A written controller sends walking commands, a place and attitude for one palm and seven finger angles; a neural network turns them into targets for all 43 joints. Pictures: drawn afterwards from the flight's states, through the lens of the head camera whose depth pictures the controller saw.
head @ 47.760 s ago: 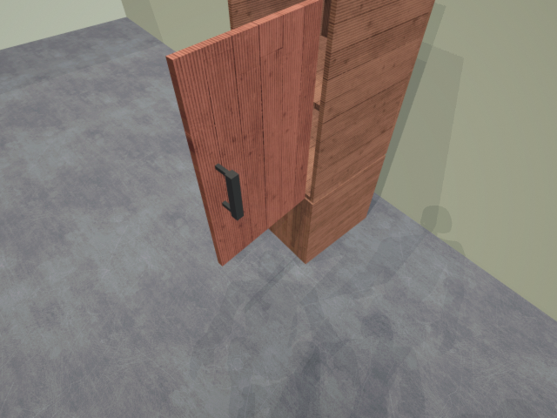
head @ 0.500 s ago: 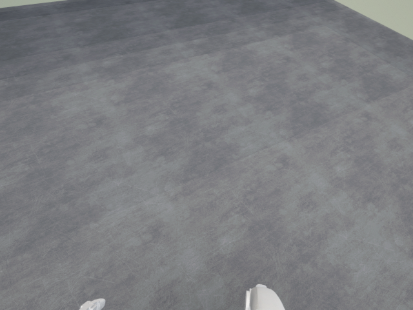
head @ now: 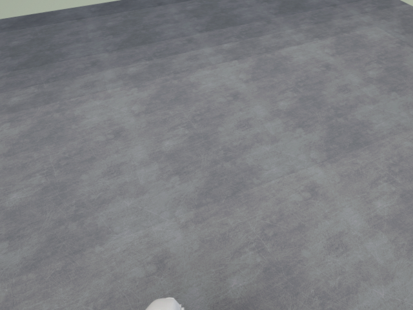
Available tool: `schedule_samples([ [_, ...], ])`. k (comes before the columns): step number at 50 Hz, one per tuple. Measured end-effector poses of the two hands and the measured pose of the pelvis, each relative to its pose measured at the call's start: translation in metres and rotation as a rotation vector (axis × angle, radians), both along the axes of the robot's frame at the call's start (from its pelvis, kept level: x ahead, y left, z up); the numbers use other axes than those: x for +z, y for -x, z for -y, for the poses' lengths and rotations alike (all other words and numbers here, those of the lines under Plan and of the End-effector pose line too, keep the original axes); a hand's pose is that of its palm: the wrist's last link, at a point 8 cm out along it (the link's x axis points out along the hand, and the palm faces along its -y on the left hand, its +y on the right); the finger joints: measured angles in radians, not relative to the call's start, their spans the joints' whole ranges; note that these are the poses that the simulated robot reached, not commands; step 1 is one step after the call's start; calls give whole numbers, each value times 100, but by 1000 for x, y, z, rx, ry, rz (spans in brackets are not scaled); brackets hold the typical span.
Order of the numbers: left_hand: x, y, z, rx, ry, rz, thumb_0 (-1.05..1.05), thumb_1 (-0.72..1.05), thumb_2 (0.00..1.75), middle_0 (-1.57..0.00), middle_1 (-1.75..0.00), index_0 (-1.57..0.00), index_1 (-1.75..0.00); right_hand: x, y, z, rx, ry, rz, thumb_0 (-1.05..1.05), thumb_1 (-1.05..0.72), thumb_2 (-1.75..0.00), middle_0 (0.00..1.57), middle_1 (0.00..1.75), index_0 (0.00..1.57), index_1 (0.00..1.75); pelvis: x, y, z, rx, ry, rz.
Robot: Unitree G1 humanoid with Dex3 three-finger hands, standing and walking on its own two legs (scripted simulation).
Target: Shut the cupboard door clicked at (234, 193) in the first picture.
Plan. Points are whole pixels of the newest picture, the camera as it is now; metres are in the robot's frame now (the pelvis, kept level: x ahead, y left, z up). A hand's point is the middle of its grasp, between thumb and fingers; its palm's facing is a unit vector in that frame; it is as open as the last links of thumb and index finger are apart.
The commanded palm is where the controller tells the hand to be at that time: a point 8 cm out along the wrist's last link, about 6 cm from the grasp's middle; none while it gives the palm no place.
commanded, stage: turn to face it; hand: left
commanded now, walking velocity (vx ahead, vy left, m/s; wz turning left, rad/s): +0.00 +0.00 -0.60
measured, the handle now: out of the picture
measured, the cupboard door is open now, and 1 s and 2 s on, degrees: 39 39 39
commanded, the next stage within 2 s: none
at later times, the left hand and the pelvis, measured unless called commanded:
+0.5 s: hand (137, 284) +0.19 +0.18 -0.17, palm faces -0.23 -0.93 -0.28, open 7.4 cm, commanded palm none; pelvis +0.05 -0.01 -0.02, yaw -18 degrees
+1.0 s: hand (158, 261) +0.25 +0.14 -0.19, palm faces -0.50 -0.85 -0.19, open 7.4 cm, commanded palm none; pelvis +0.08 +0.01 -0.01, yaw -34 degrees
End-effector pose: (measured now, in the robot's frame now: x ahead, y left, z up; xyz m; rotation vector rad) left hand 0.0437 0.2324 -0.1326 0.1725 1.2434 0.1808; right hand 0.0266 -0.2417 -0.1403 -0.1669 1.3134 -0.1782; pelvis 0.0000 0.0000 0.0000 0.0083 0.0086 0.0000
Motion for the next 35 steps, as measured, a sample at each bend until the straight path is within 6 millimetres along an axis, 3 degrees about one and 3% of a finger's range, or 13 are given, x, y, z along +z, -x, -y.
schedule_samples([
  [6, -21, 28, -13, 23, 44, -174, 0, 93, 90, -20, -30, -20, -30, 5, -77, -21, 14, 13, 169, 1, -91, -90, 20, 30, 19, 30, -9, -25, -15, -74, 36, 4],
  [9, -27, 21, -19, 18, 62, -211, 1, 93, 90, -20, -30, -20, -30, 10, -93, -33, 14, 15, 206, 1, -91, -90, 20, 30, 20, 30, -10, -34, -20, -108, 27, 10],
  [12, -23, -2, -22, -16, 65, -198, 1, 92, 90, -20, -30, -20, -30, 15, -96, -38, -6, 15, 212, 1, -91, -90, 20, 30, 20, 30, -5, -40, -21, -143, 31, 12],
  [18, -9, -69, -20, -124, 31, -94, 1, 92, 90, -20, -30, -20, -30, 15, -79, -22, -107, 18, 195, 0, -91, -90, 21, 30, 20, 30, -1, -45, -15, -221, 34, 14],
  [22, -1, -118, -6, -226, -12, -19, 1, 92, 90, -20, -30, -20, -30, 4, -52, 3, -204, 20, 169, 0, -91, -90, 21, 30, 20, 30, -6, -48, -2, -283, 25, 19],
  [26, 1, -159, 16, -321, -62, 72, 1, 91, 90, -20, -30, -20, -30, -20, -20, 34, -294, 19, 124, 0, -91, -90, 21, 30, 20, 30, -21, -50, 17, -334, 6, 19],
  [30, 12, -175, 36, -377, -77, 93, 1, 91, 90, -20, -30, -20, -30, -19, 4, 53, -350, 38, 59, 1, -91, -90, 20, 30, 20, 30, -15, -49, 22, -367, 3, 13],
  [35, 16, -181, 54, -440, -59, 59, 1, 91, 90, -20, -30, -20, -30, 0, 15, 60, -393, 56, 61, 1, -91, -90, 20, 30, 20, 30, -3, -52, 27, -419, -15, -3],
])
